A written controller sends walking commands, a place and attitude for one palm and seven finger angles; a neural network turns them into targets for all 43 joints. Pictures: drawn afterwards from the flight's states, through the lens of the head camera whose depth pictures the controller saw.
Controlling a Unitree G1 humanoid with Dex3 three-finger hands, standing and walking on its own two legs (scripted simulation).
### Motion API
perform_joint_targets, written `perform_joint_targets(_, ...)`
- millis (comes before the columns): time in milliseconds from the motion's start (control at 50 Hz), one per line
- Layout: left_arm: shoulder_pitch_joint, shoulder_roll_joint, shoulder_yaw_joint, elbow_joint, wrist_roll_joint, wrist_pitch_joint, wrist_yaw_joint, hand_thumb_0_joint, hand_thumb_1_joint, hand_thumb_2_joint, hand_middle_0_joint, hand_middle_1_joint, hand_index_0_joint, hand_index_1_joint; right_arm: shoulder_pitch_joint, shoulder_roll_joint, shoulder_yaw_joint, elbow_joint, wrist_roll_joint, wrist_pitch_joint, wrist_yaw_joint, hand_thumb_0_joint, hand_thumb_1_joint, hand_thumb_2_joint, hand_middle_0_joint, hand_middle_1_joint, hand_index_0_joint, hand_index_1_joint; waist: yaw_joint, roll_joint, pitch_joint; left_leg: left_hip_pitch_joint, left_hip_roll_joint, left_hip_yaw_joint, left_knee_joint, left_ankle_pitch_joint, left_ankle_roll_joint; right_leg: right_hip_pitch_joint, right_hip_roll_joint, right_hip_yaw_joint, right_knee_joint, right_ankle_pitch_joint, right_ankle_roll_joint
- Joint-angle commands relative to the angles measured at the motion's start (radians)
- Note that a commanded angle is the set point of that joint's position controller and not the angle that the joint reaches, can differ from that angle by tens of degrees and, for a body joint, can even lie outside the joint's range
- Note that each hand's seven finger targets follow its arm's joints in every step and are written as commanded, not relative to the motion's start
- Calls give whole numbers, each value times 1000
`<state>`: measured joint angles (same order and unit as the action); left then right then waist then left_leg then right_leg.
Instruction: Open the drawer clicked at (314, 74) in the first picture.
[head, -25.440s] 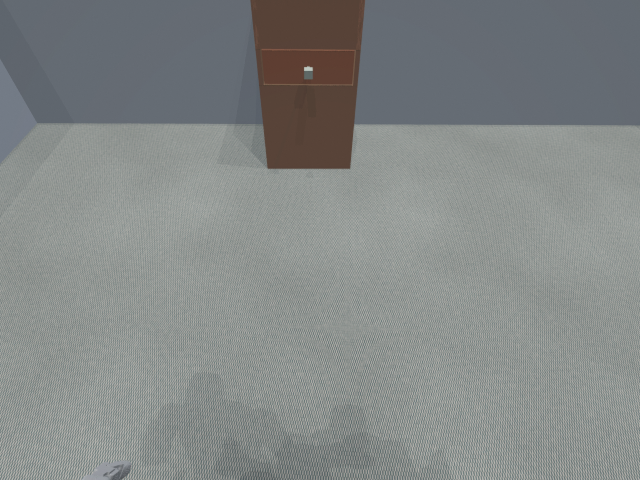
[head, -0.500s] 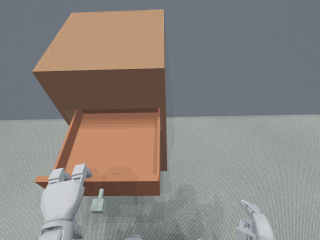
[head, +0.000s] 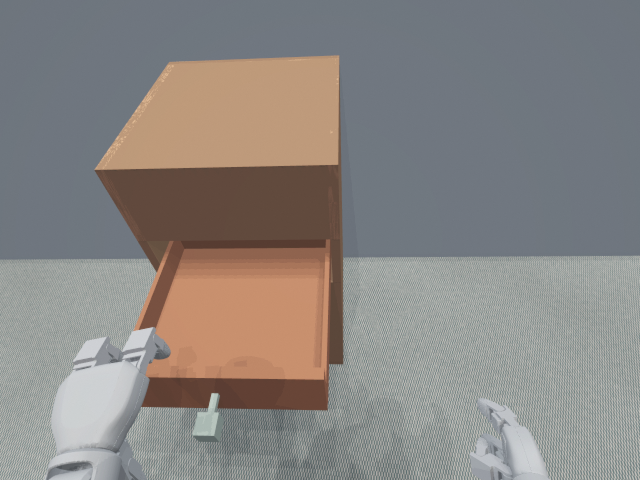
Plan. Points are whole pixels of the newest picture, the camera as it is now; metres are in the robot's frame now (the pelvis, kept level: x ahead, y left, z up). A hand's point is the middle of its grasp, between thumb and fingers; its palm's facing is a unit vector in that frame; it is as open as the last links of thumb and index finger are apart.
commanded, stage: draw the hand back to the body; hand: left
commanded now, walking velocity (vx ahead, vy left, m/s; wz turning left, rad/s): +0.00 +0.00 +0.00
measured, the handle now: (211, 415) +0.25 +0.23 -0.20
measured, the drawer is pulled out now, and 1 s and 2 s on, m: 0.30 0.30 0.30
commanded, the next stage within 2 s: step back with the hand held close in 1.14 s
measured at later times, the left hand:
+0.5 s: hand (111, 345) +0.21 +0.22 +0.14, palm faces +0.33 -0.85 -0.42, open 12.4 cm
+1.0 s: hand (59, 315) +0.21 +0.24 +0.20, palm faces +0.43 -0.80 -0.42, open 8.1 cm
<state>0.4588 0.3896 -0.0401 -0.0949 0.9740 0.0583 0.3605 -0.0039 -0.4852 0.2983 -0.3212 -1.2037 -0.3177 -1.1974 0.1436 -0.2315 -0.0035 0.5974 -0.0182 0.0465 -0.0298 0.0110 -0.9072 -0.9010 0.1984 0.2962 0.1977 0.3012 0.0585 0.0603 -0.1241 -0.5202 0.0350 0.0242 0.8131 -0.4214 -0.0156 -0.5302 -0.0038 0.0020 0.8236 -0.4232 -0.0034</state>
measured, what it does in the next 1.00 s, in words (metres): stands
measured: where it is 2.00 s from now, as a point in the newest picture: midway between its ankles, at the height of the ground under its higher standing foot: outside the picture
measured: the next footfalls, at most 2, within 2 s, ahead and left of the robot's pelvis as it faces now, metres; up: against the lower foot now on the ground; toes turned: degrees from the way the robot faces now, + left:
none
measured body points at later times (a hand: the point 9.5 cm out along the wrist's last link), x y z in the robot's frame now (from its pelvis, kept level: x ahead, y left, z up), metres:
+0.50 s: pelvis +0.02 +0.00 +0.03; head +0.01 -0.03 +0.48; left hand +0.19 +0.27 +0.17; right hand +0.20 -0.21 -0.06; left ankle -0.01 +0.13 -0.70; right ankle -0.01 -0.12 -0.70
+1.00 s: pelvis +0.03 +0.00 +0.04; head +0.02 -0.03 +0.49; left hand +0.18 +0.28 +0.22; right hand +0.23 -0.21 -0.04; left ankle -0.01 +0.13 -0.70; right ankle -0.01 -0.12 -0.70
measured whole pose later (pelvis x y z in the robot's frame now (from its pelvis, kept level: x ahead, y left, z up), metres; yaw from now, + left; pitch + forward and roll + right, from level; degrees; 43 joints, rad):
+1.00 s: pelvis +0.03 +0.00 +0.04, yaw +1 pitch -2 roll +0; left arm 0.53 0.31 0.30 -0.47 -0.05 -0.12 0.13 0.00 0.70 0.81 -0.22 -0.43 -0.22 -0.43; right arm 0.17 -0.20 0.02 0.62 0.01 -0.16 -0.09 0.01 -0.91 -0.90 0.20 0.30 0.20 0.30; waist 0.06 0.08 0.00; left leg -0.12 0.03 0.02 0.45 -0.30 -0.02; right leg -0.11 0.00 -0.01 0.44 -0.29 0.00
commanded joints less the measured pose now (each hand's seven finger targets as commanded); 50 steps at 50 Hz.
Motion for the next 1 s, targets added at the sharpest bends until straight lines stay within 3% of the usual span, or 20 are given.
perform_joint_targets(0,-54,230,187,-258,25,-72,38,0,-500,300,-300,-1200,-300,-1200,-120,-91,-37,-165,-10,-59,-4,0,-900,-900,200,300,200,300,12,3,-93,134,-45,12,-111,221,42,41,21,-11,-165,219,-24)
perform_joint_targets(20,-16,208,181,-260,20,-76,40,0,-500,300,-300,-1200,-300,-1200,-116,-88,-42,-164,-5,-60,-1,0,-900,-900,200,300,200,300,13,34,-84,142,-42,12,-118,229,39,53,23,-20,-163,224,-28)
perform_joint_targets(60,-26,232,214,-292,7,-81,48,0,-500,300,-300,-1200,-300,-1200,-120,-91,-39,-172,-7,-59,6,0,-900,-900,200,300,200,300,16,19,-105,157,-40,8,-120,243,35,51,22,-18,-165,221,-27)
perform_joint_targets(120,5,203,201,-306,-17,-72,41,0,-500,300,-300,-1200,-300,-1200,-119,-90,-49,-174,3,-65,7,0,-900,-900,200,300,200,300,7,28,-87,165,-34,7,-135,255,35,77,22,-31,-174,249,-24)
perform_joint_targets(140,-54,-98,145,-312,-728,-56,-58,0,-465,315,-298,-1178,-298,-1178,2,-53,-49,-233,37,-124,-22,0,-900,-900,200,300,200,300,-69,-31,-46,309,3,-11,-196,239,61,167,30,-55,-225,228,-17)
perform_joint_targets(160,-40,-11,183,-271,-795,-73,-95,0,-430,330,-295,-1155,-295,-1155,-8,-79,-33,-219,36,-159,-43,0,-900,-900,200,300,200,300,-47,-49,-32,321,2,-3,-215,217,58,193,31,-56,-243,213,-11)
perform_joint_targets(180,-62,11,192,-340,-818,-90,-111,0,-395,345,-292,-1133,-292,-1133,-31,-69,-28,-223,39,-180,-56,0,-900,-900,200,300,200,300,-43,-27,-24,318,0,1,-222,219,57,208,22,-53,-249,222,-8)
perform_joint_targets(200,-48,65,248,-385,-869,-118,-122,0,-360,360,-290,-1110,-290,-1110,-22,-87,-15,-232,29,-185,-78,0,-900,-900,200,300,200,300,-27,-88,-42,319,-6,1,-239,253,58,234,13,-61,-265,252,-2)
perform_joint_targets(220,-38,46,228,-412,-904,-131,-138,0,-325,375,-287,-1087,-287,-1087,-37,-76,-6,-233,30,-201,-92,0,-900,-900,200,300,200,300,-34,-105,-15,316,-4,1,-257,272,54,258,-1,-65,-272,277,4)
perform_joint_targets(340,16,87,318,-479,-968,-165,-174,0,-115,465,-273,-952,-273,-952,-37,-67,8,-189,24,-272,-101,0,-900,-900,200,300,200,300,-9,19,107,327,-10,10,-330,332,31,305,-23,-61,-368,327,-4)
perform_joint_targets(420,68,64,343,-470,-990,-185,-198,0,25,525,-262,-863,-262,-863,-33,-58,3,-171,23,-271,-92,0,-900,-900,200,300,200,300,-9,-24,106,354,-2,18,-353,366,30,341,-20,-59,-389,372,0)
perform_joint_targets(440,84,65,357,-451,-992,-185,-202,0,60,540,-260,-840,-260,-840,-41,-60,-2,-161,23,-272,-89,0,-900,-900,200,300,200,300,-7,2,108,355,-3,23,-356,373,27,351,-21,-55,-399,383,-3)
perform_joint_targets(500,89,62,364,-504,-1000,-204,-213,0,165,585,-252,-772,-252,-772,-43,-65,-8,-162,23,-272,-81,0,-900,-900,200,300,200,300,-4,-32,53,390,1,26,-363,412,32,377,-22,-55,-399,422,3)
perform_joint_targets(560,80,77,375,-561,-999,-215,-212,0,270,630,-245,-705,-245,-705,-47,-70,-14,-156,22,-283,-76,0,-900,-900,200,300,200,300,-7,-14,7,425,1,30,-365,451,34,396,-24,-53,-405,458,5)
perform_joint_targets(680,72,90,405,-584,-1005,-219,-202,0,480,720,-230,-570,-230,-570,-53,-67,-21,-141,26,-285,-80,0,-900,-900,200,300,200,300,-12,-43,34,430,4,30,-375,448,36,397,-26,-53,-415,464,8)
perform_joint_targets(760,28,122,455,-598,-1006,-230,-201,0,620,780,-220,-480,-220,-480,-66,-69,-16,-133,25,-282,-79,0,-900,-900,200,300,200,300,-3,-30,58,434,1,26,-390,436,32,388,-24,-53,-434,449,5)
perform_joint_targets(840,29,97,451,-593,-1013,-230,-208,0,760,840,-210,-390,-210,-390,-75,-62,-16,-133,29,-278,-74,0,-900,-900,200,300,200,300,-2,15,87,426,5,26,-396,424,26,385,-21,-51,-442,422,0)
perform_joint_targets(880,65,58,425,-520,-1021,-220,-217,0,830,870,-205,-345,-205,-345,-81,-60,-19,-133,30,-268,-69,0,-900,-900,200,300,200,300,-5,-71,120,409,12,23,-406,406,32,379,-19,-56,-444,409,7)
perform_joint_targets(920,51,57,421,-527,-1021,-222,-225,0,900,900,-200,-300,-200,-300,-84,-65,-23,-139,31,-260,-68,0,-900,-900,200,300,200,300,-7,-77,108,418,12,26,-406,402,36,379,-20,-50,-449,406,9)
perform_joint_targets(980,33,72,427,-552,-1019,-226,-227,0,900,900,-200,-300,-200,-300,-89,-65,-21,-143,28,-258,-67,0,-900,-900,200,300,200,300,-5,-23,87,427,8,27,-411,401,36,391,-24,-45,-455,406,6)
